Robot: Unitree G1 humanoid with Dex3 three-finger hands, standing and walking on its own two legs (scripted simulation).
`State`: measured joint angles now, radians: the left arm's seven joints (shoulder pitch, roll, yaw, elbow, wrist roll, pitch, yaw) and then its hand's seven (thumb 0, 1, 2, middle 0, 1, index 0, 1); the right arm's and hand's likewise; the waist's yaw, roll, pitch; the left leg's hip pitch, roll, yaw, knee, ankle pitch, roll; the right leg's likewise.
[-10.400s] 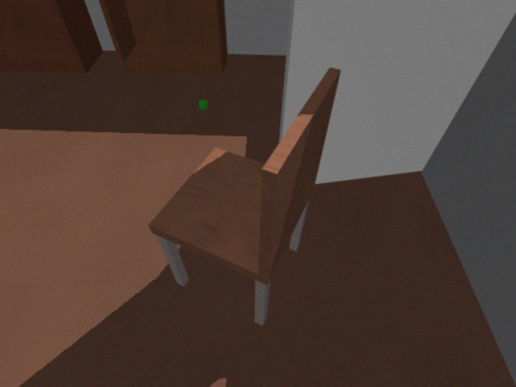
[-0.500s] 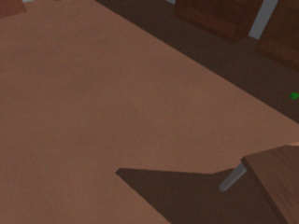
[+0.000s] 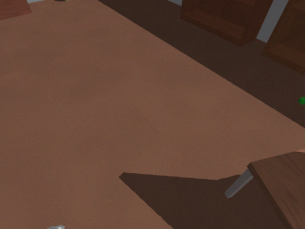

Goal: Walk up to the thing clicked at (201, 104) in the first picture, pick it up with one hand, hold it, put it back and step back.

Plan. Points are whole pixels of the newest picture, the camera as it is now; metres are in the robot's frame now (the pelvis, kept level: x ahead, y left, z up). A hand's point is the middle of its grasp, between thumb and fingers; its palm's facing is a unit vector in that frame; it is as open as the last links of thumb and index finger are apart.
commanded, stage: stand
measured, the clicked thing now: (303, 100) +1.32 -1.47 -0.76
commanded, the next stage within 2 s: none
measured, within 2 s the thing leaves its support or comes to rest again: neither
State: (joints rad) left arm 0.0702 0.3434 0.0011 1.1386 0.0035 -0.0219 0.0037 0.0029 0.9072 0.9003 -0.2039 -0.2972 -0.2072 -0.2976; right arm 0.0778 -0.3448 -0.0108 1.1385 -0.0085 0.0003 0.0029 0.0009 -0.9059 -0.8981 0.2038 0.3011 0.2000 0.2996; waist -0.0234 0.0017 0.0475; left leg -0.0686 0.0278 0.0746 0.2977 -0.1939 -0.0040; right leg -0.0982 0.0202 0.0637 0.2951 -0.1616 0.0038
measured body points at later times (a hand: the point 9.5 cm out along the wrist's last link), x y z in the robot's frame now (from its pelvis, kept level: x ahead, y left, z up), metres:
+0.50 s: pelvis +0.00 +0.01 +0.00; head +0.00 +0.01 +0.45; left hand +0.06 +0.31 -0.13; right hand +0.07 -0.29 -0.13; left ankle -0.02 +0.12 -0.75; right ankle +0.00 -0.12 -0.75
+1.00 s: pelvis +0.00 +0.01 +0.00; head +0.01 +0.01 +0.45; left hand +0.06 +0.31 -0.13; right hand +0.08 -0.29 -0.13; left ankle -0.02 +0.12 -0.75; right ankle +0.00 -0.12 -0.75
